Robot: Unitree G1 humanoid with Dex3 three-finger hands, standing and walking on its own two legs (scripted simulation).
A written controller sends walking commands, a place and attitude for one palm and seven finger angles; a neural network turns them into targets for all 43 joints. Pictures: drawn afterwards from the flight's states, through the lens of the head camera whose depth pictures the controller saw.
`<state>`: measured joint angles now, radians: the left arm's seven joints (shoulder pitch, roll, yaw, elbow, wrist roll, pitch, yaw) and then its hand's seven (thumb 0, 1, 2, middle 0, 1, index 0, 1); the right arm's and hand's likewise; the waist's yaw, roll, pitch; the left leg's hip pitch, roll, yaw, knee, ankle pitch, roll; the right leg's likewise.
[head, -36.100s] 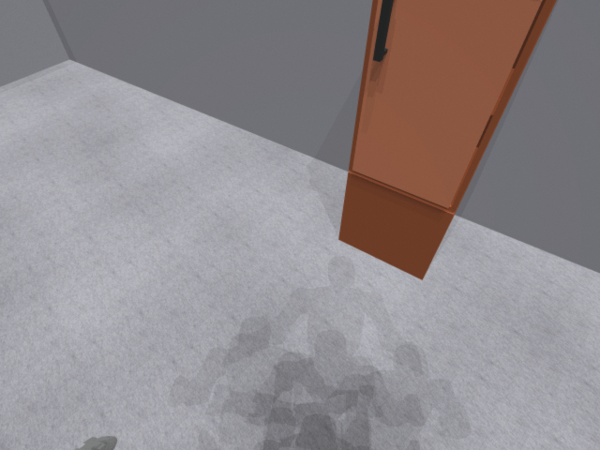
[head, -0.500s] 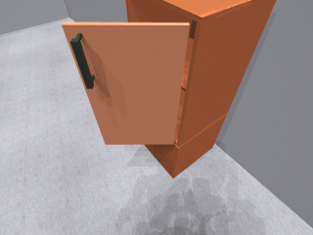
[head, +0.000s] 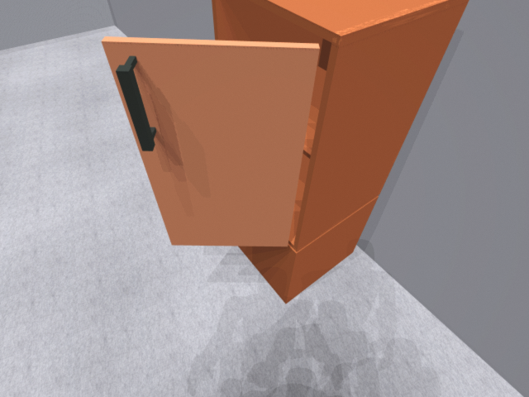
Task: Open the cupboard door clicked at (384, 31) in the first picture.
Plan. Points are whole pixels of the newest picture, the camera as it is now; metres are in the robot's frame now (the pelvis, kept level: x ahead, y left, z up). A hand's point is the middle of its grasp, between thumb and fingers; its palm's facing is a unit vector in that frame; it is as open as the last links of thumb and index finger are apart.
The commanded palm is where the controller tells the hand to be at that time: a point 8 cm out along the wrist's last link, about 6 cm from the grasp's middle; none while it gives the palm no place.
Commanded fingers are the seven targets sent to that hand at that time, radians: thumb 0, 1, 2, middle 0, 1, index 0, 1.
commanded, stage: look again from close up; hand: left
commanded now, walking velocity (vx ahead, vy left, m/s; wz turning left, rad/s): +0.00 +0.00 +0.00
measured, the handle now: (140, 106) +0.54 +0.26 +0.15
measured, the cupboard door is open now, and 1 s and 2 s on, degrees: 53 53 53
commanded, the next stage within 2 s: raise the hand with hooked fingers in 0.24 s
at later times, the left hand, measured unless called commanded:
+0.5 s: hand (122, 370) +0.16 +0.22 -0.03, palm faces +0.30 -0.95 -0.13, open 7.5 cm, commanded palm +0.10 +0.26 -0.04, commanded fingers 0.00 0.69 0.81 -0.22 -0.44 -0.22 -0.44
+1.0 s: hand (104, 358) +0.16 +0.22 +0.02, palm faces +0.06 -1.00 -0.05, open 10.0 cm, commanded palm +0.13 +0.28 +0.03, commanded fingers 0.00 0.11 0.56 -0.26 -0.81 -0.26 -0.81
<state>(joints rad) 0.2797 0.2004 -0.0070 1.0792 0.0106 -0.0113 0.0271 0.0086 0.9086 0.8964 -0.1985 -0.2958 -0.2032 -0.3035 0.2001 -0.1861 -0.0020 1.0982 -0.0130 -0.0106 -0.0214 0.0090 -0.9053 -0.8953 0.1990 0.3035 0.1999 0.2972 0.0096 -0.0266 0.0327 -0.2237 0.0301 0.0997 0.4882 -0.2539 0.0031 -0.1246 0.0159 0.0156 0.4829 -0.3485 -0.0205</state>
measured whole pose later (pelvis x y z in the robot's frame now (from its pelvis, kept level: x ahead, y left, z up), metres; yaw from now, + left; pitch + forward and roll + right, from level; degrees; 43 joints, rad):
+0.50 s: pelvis -0.02 +0.00 -0.01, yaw +3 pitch +1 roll +1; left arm 0.40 0.18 0.11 0.20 -0.16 -0.14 0.04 0.02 0.87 0.88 -0.20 -0.32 -0.21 -0.33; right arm 0.28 -0.22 -0.03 0.81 0.02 -0.21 -0.06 0.01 -0.90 -0.90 0.20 0.30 0.20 0.30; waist -0.02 -0.01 -0.02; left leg -0.34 -0.01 0.06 0.56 -0.25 0.02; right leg -0.24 -0.03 -0.05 0.60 -0.40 -0.01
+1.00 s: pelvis -0.06 -0.01 -0.05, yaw +4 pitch +7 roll -2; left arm 0.24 0.32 0.24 0.10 -0.33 -0.29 -0.36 0.02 0.33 0.65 -0.24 -0.66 -0.24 -0.67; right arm 0.24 -0.22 0.04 0.60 0.04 -0.23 -0.10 0.02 -0.90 -0.90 0.20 0.30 0.20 0.30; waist 0.02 0.03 -0.07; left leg -0.69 0.05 -0.02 0.92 -0.35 -0.01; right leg -0.54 0.03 -0.11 0.90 -0.48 -0.05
